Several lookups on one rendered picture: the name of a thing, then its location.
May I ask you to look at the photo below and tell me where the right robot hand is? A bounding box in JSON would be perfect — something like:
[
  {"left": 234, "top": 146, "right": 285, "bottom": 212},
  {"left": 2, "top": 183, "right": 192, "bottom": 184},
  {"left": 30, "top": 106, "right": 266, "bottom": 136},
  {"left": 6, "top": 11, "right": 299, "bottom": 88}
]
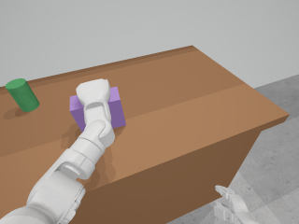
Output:
[{"left": 214, "top": 185, "right": 249, "bottom": 224}]

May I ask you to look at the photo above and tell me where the left robot hand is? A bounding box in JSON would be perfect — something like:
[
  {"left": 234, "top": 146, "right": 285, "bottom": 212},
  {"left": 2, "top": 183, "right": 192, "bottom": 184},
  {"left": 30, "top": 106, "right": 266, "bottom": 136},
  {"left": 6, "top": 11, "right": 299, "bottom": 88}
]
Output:
[{"left": 76, "top": 78, "right": 111, "bottom": 106}]

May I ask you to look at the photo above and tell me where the table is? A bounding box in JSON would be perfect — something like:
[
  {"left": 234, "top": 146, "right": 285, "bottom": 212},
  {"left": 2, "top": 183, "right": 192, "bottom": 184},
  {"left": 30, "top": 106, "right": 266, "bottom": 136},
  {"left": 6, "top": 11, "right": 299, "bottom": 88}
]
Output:
[{"left": 0, "top": 45, "right": 290, "bottom": 224}]

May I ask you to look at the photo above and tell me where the left robot upper arm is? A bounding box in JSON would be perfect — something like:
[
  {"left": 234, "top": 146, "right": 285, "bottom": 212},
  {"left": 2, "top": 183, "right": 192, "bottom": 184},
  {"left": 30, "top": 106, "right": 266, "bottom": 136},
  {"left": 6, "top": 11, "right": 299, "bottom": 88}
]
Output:
[{"left": 0, "top": 169, "right": 86, "bottom": 224}]

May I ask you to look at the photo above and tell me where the right robot forearm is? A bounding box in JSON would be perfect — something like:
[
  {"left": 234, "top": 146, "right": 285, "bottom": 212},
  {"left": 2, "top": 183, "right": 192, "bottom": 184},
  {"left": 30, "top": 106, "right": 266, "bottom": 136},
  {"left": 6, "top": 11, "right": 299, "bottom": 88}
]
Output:
[{"left": 234, "top": 211, "right": 261, "bottom": 224}]

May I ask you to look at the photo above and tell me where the left robot forearm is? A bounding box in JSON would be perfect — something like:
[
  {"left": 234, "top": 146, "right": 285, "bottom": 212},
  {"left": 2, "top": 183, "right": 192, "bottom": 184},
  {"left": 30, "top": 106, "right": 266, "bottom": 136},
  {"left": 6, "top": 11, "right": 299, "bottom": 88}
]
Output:
[{"left": 26, "top": 99, "right": 115, "bottom": 205}]

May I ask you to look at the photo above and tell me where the sponge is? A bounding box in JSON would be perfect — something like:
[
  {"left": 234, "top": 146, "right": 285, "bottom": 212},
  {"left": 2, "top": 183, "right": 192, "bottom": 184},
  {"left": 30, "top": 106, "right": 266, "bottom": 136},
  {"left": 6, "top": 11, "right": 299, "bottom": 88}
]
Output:
[{"left": 69, "top": 87, "right": 126, "bottom": 133}]

